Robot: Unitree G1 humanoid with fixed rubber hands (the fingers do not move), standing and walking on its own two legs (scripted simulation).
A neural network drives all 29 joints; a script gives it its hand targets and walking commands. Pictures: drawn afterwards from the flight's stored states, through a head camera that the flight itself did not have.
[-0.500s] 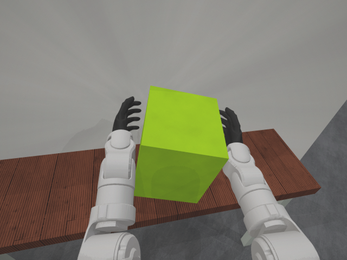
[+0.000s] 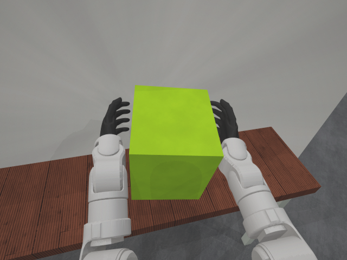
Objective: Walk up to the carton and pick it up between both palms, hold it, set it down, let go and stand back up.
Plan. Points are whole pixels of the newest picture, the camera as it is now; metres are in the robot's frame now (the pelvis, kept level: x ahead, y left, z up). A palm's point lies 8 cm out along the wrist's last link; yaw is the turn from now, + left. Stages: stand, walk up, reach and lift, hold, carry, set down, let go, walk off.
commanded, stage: reach and lift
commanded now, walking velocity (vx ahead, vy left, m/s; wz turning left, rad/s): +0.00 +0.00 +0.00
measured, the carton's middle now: (168, 145) +0.37 +0.01 +0.10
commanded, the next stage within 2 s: hold in 0.80 s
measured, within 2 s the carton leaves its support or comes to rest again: neither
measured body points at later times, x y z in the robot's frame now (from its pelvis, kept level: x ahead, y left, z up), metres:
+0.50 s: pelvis -0.02 +0.00 +0.00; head -0.05 +0.02 +0.45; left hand +0.35 +0.14 +0.18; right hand +0.35 -0.12 +0.17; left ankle +0.02 +0.11 -0.75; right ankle -0.04 -0.11 -0.75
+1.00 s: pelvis -0.03 +0.00 +0.00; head -0.07 +0.03 +0.45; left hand +0.35 +0.13 +0.19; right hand +0.35 -0.13 +0.19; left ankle +0.02 +0.11 -0.75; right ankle -0.04 -0.11 -0.75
